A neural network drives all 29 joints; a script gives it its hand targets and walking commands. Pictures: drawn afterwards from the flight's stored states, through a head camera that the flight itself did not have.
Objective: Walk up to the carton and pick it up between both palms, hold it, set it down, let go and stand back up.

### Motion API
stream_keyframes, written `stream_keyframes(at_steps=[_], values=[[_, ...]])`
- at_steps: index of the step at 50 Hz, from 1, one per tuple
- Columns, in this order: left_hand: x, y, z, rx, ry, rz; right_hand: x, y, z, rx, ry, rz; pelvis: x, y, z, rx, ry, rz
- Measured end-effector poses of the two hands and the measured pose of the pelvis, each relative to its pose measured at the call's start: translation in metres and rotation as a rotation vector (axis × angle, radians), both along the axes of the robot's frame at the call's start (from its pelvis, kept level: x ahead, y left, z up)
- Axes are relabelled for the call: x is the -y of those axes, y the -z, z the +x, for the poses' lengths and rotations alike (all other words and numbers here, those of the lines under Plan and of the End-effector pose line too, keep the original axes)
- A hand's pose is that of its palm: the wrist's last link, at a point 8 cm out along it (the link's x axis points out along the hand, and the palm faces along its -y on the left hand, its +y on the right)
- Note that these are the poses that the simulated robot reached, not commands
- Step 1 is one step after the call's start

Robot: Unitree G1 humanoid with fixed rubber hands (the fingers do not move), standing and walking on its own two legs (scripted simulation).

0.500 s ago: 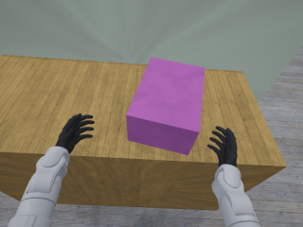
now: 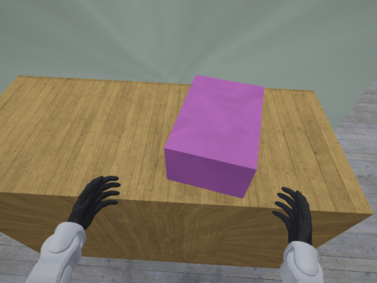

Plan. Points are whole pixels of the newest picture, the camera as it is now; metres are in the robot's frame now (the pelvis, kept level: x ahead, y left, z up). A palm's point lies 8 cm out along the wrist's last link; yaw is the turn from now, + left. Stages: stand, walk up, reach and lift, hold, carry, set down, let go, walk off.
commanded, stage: set down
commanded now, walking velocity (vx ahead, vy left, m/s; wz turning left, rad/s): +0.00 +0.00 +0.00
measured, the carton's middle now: (217, 131) +0.50 -0.05 -0.01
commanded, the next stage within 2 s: let go in 1.36 s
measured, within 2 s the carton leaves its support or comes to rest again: neither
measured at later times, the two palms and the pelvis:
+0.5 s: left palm (92, 236) +0.20 +0.23 -0.01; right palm (307, 249) +0.19 -0.22 -0.02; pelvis +0.01 -0.01 +0.00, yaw +1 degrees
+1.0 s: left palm (102, 257) +0.17 +0.21 -0.05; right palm (312, 267) +0.16 -0.24 -0.06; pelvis +0.00 -0.03 +0.00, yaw +0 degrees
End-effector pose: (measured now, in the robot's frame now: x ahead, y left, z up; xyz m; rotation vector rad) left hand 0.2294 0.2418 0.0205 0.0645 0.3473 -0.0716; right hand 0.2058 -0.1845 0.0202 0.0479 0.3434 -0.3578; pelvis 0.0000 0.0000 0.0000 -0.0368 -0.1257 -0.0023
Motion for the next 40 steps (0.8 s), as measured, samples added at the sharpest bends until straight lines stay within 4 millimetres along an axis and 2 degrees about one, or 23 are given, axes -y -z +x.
stream_keyframes(at_steps=[14, 29, 40], values=[[0.007, 0.02, -0.02, -0.096, -0.035, 0.027, 0.013, 0.02, -0.003, -0.085, -0.055, -0.024, 0.007, -0.001, 0.007, -0.005, -0.012, 0.002], [0.019, 0.04, -0.037, -0.224, -0.089, 0.083, 0.037, 0.053, -0.021, -0.179, -0.131, -0.043, 0.017, -0.002, 0.011, -0.008, -0.012, 0.011], [0.03, 0.06, -0.055, -0.317, -0.127, 0.095, 0.047, 0.067, -0.034, -0.226, -0.19, -0.074, 0.025, -0.003, 0.004, 0.001, -0.01, 0.022]])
